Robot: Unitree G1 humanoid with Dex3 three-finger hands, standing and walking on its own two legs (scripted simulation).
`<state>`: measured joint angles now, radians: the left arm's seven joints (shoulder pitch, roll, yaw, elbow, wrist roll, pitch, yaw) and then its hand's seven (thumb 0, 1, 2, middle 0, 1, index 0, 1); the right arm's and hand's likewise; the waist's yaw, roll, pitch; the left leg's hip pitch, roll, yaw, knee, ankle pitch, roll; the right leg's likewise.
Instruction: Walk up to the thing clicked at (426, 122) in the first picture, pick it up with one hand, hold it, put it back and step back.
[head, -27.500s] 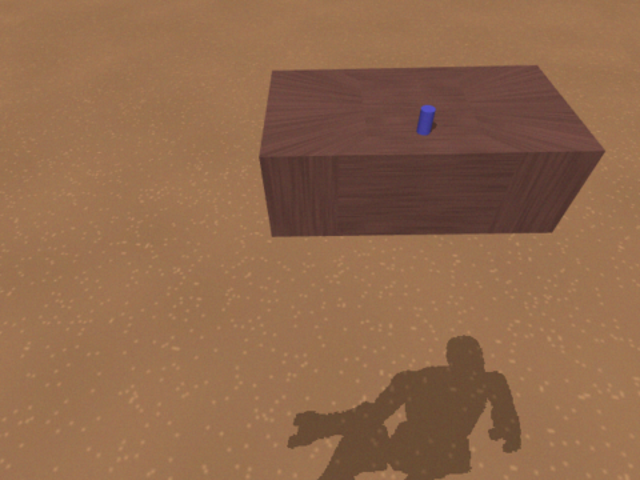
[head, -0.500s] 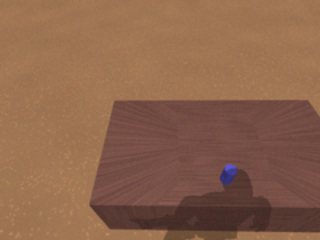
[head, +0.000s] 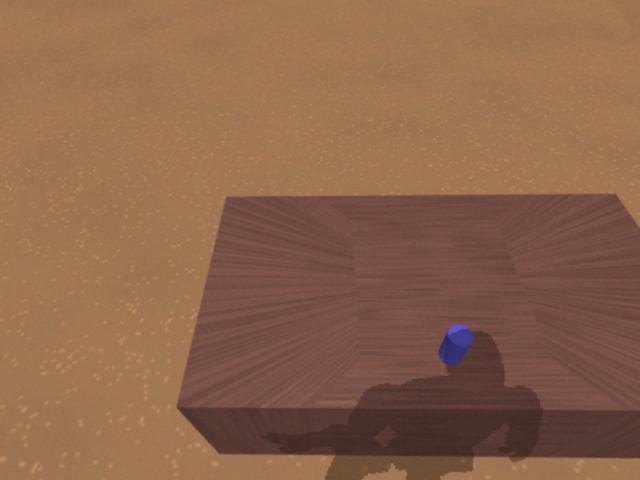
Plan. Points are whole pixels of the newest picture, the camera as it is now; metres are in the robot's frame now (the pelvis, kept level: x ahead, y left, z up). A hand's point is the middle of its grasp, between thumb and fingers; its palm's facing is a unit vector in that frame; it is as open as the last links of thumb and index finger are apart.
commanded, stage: stand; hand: right
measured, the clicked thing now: (455, 345) +0.44 -0.26 -0.32
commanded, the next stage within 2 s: step back in 0.22 s
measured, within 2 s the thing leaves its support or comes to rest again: neither
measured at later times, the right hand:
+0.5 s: hand out of the picture +0.04 -0.25 -0.17, palm faces -0.03 +0.91 -0.41, open 7.4 cm
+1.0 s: hand out of the picture -0.04 -0.22 -0.18, palm faces +0.04 +0.93 -0.35, open 7.4 cm
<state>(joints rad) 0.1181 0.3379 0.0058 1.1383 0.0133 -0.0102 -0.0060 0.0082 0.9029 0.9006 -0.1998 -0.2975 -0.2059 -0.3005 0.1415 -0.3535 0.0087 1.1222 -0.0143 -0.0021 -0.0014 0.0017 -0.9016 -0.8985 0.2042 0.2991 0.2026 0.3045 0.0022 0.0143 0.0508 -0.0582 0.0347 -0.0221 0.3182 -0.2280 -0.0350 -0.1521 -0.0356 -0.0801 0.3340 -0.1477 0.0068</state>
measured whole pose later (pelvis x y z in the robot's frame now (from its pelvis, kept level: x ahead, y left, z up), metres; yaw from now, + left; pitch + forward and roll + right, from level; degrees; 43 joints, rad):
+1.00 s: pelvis -0.14 +0.04 -0.02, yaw -4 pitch -2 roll +1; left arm 0.15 0.34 0.06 0.87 0.03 0.03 0.00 0.01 0.90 0.90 -0.20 -0.30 -0.21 -0.30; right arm 0.10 -0.38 -0.04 0.87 0.01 0.07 -0.02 0.00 -0.90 -0.90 0.21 0.30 0.20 0.30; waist 0.01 0.03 0.18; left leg -0.46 -0.06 -0.10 1.06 -0.52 0.01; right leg -0.27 0.02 0.05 0.64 -0.34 -0.03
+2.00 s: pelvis -0.42 +0.05 -0.03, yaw -1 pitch -2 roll +2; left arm 0.12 0.39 0.07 0.76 0.02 0.05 0.02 0.01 0.90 0.90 -0.20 -0.30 -0.21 -0.30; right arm 0.21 -0.38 -0.04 0.88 -0.02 0.03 -0.02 0.00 -0.90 -0.90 0.20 0.30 0.20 0.30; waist 0.01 -0.03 0.18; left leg -0.27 -0.06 0.00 0.66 -0.34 0.02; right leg -0.40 -0.07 -0.01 0.76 -0.31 0.00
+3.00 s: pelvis -0.65 +0.03 -0.02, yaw +1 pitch -3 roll +0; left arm 0.23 0.34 0.05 1.01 0.04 -0.02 -0.01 0.01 0.90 0.90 -0.20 -0.30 -0.21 -0.30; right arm 0.18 -0.38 -0.04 1.00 -0.02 0.01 0.02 0.00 -0.90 -0.90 0.21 0.30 0.20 0.30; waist 0.03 0.03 0.04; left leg -0.29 -0.01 -0.04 0.72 -0.44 0.01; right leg -0.27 -0.01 -0.03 0.59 -0.28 -0.02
